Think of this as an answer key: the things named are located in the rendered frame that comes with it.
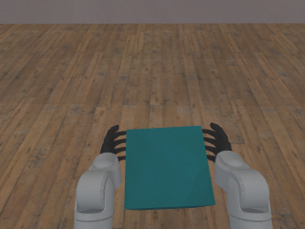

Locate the carton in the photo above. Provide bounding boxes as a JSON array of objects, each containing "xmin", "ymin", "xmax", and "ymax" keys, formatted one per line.
[{"xmin": 124, "ymin": 125, "xmax": 215, "ymax": 211}]

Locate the left robot hand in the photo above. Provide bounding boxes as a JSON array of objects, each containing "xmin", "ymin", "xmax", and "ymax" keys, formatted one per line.
[{"xmin": 99, "ymin": 125, "xmax": 127, "ymax": 161}]

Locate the robot left forearm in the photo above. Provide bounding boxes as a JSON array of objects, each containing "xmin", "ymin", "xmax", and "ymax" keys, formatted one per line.
[{"xmin": 73, "ymin": 152, "xmax": 122, "ymax": 229}]

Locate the right robot hand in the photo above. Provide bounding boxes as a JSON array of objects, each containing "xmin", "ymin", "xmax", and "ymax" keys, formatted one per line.
[{"xmin": 202, "ymin": 122, "xmax": 233, "ymax": 163}]

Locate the robot right forearm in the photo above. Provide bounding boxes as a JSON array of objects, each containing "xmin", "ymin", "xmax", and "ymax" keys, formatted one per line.
[{"xmin": 214, "ymin": 151, "xmax": 273, "ymax": 229}]

